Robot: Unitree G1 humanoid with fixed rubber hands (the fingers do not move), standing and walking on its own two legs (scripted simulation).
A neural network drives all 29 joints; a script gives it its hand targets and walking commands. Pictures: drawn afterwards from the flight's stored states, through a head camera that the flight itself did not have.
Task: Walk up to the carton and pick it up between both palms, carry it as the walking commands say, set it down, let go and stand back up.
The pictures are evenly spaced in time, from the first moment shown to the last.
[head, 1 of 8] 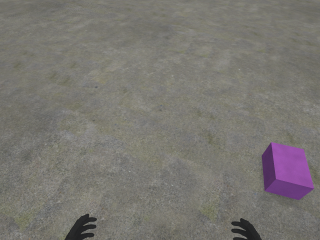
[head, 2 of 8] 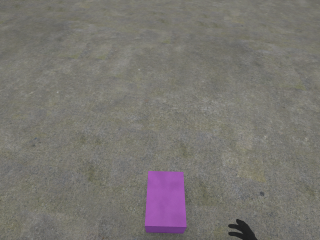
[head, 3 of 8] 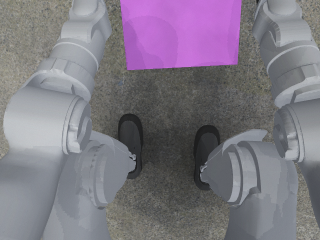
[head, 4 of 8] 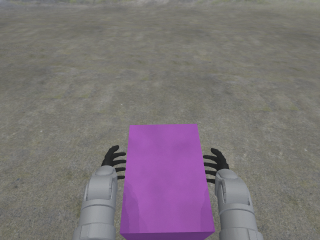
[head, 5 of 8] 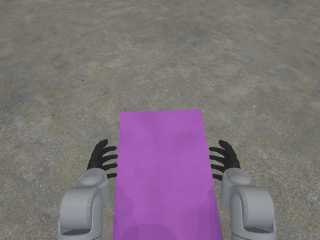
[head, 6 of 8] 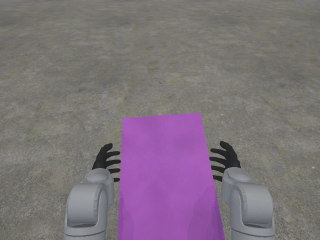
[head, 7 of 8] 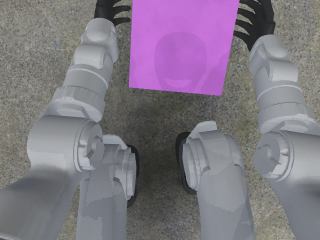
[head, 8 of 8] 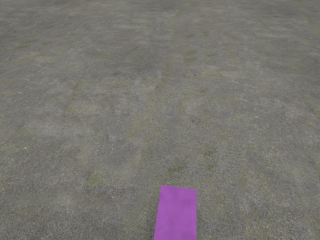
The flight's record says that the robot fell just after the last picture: no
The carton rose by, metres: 0.72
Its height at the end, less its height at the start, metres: +0.00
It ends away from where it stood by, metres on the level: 0.21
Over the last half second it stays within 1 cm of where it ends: yes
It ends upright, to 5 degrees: yes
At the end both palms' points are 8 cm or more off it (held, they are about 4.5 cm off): yes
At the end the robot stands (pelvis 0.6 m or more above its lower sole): yes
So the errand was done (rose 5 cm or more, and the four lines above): yes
